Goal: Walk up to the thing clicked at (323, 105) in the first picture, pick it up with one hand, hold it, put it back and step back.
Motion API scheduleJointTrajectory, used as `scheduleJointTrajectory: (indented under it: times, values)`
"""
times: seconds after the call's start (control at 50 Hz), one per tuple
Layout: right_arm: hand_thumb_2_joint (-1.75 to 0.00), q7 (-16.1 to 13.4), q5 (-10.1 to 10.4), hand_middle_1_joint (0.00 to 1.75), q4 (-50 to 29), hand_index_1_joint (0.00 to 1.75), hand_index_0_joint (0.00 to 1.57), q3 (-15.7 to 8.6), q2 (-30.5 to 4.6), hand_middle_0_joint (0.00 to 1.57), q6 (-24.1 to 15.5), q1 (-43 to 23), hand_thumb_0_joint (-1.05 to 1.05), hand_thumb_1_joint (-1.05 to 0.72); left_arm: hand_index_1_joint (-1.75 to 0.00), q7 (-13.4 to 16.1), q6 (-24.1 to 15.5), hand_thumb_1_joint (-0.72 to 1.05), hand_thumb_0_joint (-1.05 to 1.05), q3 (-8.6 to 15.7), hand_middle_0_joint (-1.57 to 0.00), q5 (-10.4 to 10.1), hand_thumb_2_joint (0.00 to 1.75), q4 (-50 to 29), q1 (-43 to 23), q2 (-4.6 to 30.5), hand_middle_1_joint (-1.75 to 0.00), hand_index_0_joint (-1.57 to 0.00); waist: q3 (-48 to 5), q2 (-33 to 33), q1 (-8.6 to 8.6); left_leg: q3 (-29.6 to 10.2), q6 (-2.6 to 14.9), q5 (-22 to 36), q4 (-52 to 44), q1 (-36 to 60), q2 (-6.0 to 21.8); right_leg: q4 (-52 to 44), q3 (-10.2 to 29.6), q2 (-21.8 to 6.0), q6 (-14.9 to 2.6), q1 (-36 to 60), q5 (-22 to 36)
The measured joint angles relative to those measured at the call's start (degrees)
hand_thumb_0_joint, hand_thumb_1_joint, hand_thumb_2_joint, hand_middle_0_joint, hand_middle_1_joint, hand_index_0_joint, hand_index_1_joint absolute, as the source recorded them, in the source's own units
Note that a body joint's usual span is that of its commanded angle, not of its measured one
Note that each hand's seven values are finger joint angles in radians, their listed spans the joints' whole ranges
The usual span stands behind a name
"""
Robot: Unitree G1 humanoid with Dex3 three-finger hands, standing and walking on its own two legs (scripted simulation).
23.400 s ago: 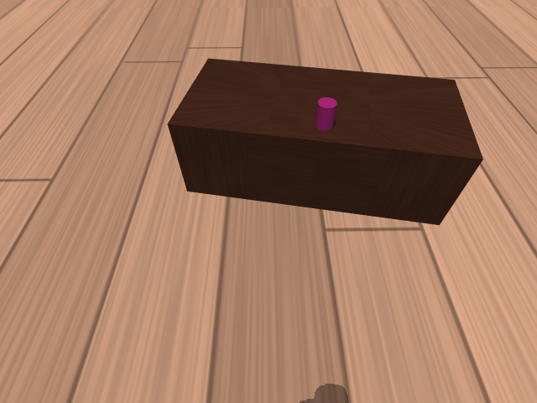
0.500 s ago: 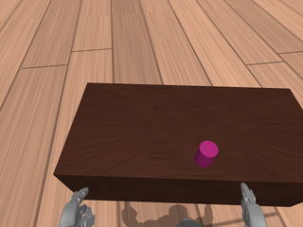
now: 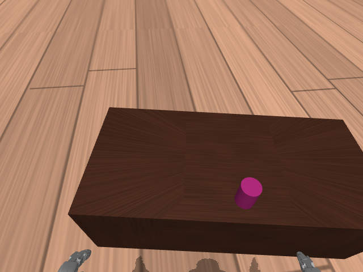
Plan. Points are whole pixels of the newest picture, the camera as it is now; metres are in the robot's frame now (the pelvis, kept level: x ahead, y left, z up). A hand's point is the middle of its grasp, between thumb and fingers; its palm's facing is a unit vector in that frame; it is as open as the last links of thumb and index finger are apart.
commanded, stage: home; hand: right
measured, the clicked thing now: (247, 193) +0.43 -0.22 -0.27
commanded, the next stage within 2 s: stand in 1.50 s
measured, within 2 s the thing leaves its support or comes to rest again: neither
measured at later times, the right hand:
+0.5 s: hand out of the picture +0.05 -0.26 -0.12, palm faces -0.02 +0.92 -0.38, open 17.2 cm
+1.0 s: hand out of the picture +0.05 -0.27 -0.12, palm faces -0.05 +0.93 -0.37, open 17.3 cm
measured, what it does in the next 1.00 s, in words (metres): stands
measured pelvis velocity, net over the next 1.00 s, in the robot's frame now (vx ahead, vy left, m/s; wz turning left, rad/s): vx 0.00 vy -0.02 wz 0.00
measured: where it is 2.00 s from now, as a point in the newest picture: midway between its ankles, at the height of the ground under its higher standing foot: outside the picture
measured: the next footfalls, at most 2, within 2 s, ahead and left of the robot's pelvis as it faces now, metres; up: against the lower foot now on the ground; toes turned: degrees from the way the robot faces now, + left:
none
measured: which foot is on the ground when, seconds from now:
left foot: down 0.00-1.00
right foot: down 0.00-1.00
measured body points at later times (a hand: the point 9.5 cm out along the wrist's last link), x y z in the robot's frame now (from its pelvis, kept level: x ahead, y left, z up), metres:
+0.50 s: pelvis +0.01 -0.01 +0.03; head +0.00 +0.01 +0.48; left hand +0.08 +0.27 -0.12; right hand +0.05 -0.30 -0.09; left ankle -0.04 +0.11 -0.71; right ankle +0.05 -0.14 -0.71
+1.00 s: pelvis +0.00 -0.02 +0.03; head -0.01 -0.01 +0.48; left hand +0.05 +0.27 -0.11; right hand +0.06 -0.32 -0.10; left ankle -0.04 +0.11 -0.71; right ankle +0.05 -0.14 -0.71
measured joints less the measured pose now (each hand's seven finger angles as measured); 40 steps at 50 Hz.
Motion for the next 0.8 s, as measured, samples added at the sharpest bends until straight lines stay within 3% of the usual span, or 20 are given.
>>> scheduleJointTrajectory:
  times: [0.14, 0.32, 0.8]
  values:
    - [-0.06, 0.08, 0.80, 0.06, 10.93, 0.06, 0.06, -1.15, -0.63, 0.05, -0.05, -1.18, 0.00, 0.53, -0.30, -0.12, 0.57, 0.91, 0.01, -0.03, -0.20, -0.90, 0.90, 8.21, 0.56, 0.57, -0.30, -0.21, 0.72, -0.87, -0.61, 0.12, -0.44, 2.80, -7.46, 6.34, 0.46, -6.55, -0.11, 0.57, -0.38, 5.96, 2.23]
    - [-0.07, -0.29, 1.51, 0.06, 19.60, 0.06, 0.06, -0.71, 0.14, 0.06, -0.19, -2.83, 0.00, 0.51, -0.30, -0.06, 0.71, 0.91, 0.01, -0.56, -0.20, -1.50, 0.90, 15.29, -0.90, 0.00, -0.30, -0.21, 2.34, -1.55, -1.00, 0.21, -0.85, 6.51, -15.22, 12.14, 0.83, -14.00, -0.23, 1.06, -0.62, 11.69, 5.69]
    - [-0.07, 0.18, 1.73, 0.06, 25.64, 0.06, 0.06, -0.09, -1.08, 0.06, -0.68, -6.78, 0.00, 0.50, -0.30, -0.25, -0.17, 0.91, 0.01, -0.19, -0.20, -1.92, 0.90, 21.66, -4.01, 2.37, -0.30, -0.21, 2.84, 0.03, -0.54, -0.26, -1.36, 11.49, -22.79, 16.20, 0.84, -21.19, -0.81, 1.15, -1.10, 15.89, 10.14]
